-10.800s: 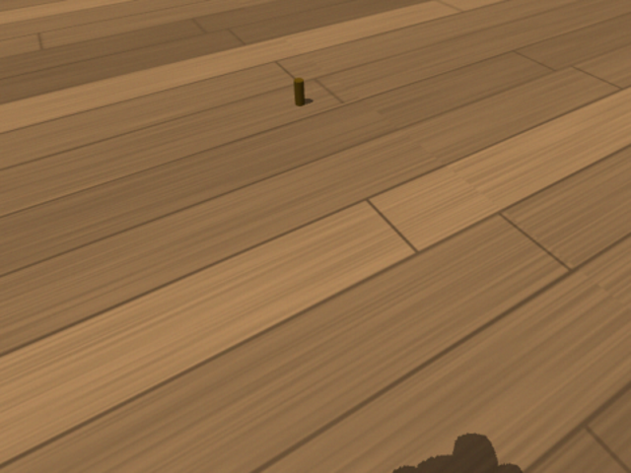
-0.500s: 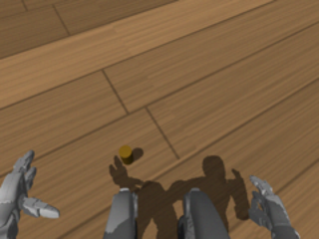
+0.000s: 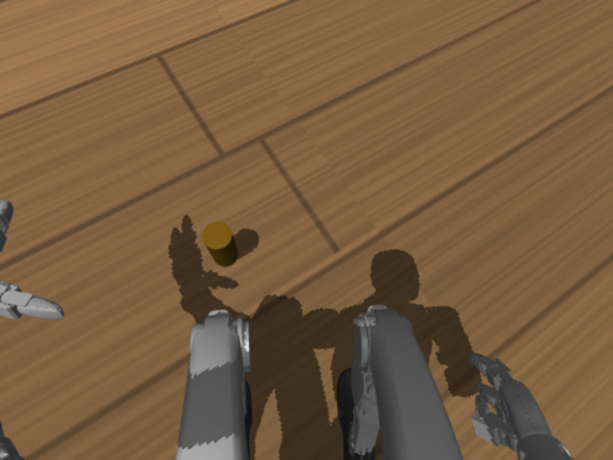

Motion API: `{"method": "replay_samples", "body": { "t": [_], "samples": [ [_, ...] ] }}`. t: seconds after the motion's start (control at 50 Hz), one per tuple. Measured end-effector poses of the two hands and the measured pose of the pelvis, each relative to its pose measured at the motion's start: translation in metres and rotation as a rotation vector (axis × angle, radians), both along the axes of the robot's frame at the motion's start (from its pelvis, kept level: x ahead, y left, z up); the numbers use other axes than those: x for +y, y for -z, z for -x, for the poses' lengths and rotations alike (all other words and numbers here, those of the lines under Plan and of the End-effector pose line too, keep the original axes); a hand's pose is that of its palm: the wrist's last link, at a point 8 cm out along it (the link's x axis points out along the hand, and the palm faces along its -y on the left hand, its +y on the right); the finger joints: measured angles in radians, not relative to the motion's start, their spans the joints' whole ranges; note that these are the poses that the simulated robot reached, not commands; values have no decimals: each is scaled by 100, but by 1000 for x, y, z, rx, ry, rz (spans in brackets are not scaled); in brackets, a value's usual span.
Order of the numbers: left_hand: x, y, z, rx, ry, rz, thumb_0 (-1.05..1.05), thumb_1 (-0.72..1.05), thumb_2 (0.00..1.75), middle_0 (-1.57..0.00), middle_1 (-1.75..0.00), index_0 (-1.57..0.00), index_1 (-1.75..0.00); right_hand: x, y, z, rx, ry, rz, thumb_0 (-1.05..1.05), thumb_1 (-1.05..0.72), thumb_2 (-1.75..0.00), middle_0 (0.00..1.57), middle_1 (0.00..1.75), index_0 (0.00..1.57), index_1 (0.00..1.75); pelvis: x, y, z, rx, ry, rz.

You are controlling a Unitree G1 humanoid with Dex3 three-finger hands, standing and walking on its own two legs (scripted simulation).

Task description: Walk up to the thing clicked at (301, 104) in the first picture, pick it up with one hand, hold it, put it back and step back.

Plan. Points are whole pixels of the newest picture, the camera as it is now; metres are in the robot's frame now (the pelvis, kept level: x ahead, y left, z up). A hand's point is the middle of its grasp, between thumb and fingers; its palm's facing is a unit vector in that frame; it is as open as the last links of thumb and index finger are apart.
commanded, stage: go down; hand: left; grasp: from the side
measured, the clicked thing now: (221, 245) +0.48 +0.17 -0.40
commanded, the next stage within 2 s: approach in 1.04 s
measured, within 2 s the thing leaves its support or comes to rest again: neither
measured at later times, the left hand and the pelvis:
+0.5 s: hand (35, 242) +0.39 +0.36 -0.08, palm faces +0.07 -0.99 -0.13, open 17.2 cm; pelvis -0.02 +0.00 -0.07, yaw -1 degrees
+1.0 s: hand (39, 234) +0.40 +0.36 -0.09, palm faces +0.05 -0.99 -0.11, open 17.3 cm; pelvis -0.02 +0.00 -0.09, yaw -2 degrees
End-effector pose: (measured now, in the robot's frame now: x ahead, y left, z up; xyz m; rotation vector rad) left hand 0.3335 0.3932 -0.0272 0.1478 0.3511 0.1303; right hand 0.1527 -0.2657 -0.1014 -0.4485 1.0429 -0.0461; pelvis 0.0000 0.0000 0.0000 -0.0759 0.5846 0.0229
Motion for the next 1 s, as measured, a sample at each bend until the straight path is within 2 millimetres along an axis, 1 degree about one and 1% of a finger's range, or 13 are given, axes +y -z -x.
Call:
{"method": "replay_samples", "body": {
  "t": [0.08, 0.2, 0.32, 0.44, 0.7, 1.0],
  "samples": [
    [3, 8, -7, -26, 9, 8, -2, -44, 12, -4, -9, -4, -10, -5, 10, 7, 5, 4, 12, 1, -89, -90, 21, 29, 21, 30, 0, 13, 4, -1, 4, 4],
    [8, 20, -11, -64, 17, 14, -2, -44, 11, -4, -8, -4, -8, -9, 26, 16, 22, -3, 28, 1, -90, -90, 21, 29, 21, 30, 0, 32, 10, -6, 9, 7],
    [11, 30, -17, -97, 34, 18, -2, -46, 11, -4, -8, -4, -8, -10, 41, 23, 34, -10, 39, 1, -90, -90, 21, 29, 21, 30, 0, 49, 14, -12, 10, 11],
    [13, 38, -26, -124, 48, 23, -2, -47, 10, -4, -8, -4, -8, -8, 53, 29, 40, -11, 41, 1, -90, -90, 21, 29, 21, 30, 1, 62, 17, -14, 12, 17],
    [17, 48, -39, -157, 63, 36, -2, -50, 10, -4, -8, -4, -8, -8, 71, 36, 63, -8, 45, 1, -91, -91, 21, 29, 21, 30, 3, 80, 16, -10, 16, 23],
    [19, 54, -46, -187, 74, 45, -2, -50, 11, -4, -9, -4, -9, -10, 78, 37, 60, -23, 63, 1, -91, -91, 21, 29, 21, 30, 4, 92, 18, -22, 18, 30]
  ]
}}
